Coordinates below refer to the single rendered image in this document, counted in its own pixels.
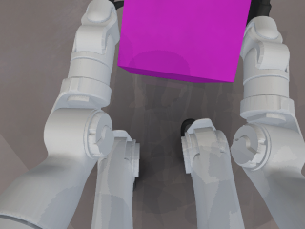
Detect robot thigh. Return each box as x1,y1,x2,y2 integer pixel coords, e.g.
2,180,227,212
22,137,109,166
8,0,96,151
181,127,245,229
91,136,140,229

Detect right robot upper arm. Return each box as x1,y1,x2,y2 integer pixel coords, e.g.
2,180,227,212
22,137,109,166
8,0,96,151
230,122,305,229

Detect robot left thigh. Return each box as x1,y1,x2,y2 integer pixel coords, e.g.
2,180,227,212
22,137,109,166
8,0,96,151
91,136,140,229

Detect right robot hand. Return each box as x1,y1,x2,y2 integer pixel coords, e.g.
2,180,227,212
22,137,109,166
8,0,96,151
246,0,272,26

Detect robot right forearm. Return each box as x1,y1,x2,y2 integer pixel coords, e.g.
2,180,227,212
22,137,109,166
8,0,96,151
240,16,303,138

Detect left robot upper arm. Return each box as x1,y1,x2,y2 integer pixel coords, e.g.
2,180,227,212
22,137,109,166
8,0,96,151
0,108,114,229

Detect left robot hand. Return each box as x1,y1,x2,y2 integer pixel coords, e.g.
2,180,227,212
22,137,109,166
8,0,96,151
109,0,124,10

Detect robot right thigh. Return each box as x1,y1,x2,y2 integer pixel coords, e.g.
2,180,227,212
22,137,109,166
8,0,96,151
181,127,245,229

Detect carton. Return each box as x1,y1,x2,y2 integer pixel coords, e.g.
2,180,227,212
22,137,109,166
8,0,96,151
117,0,252,83

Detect robot left forearm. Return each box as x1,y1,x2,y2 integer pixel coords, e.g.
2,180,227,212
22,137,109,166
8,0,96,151
44,0,120,143

